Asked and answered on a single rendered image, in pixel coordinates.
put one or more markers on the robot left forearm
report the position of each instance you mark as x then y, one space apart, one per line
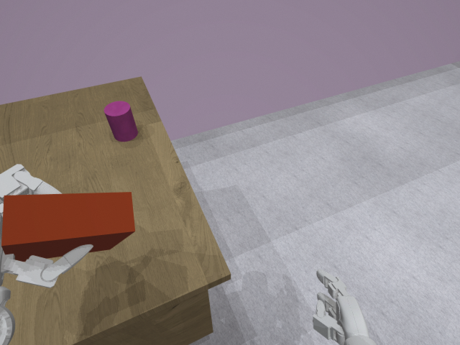
7 322

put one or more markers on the sponge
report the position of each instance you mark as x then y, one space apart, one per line
51 225

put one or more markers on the table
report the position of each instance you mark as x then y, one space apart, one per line
152 287

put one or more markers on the right robot hand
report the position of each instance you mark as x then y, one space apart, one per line
345 318

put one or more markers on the left robot hand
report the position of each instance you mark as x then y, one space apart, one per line
36 270

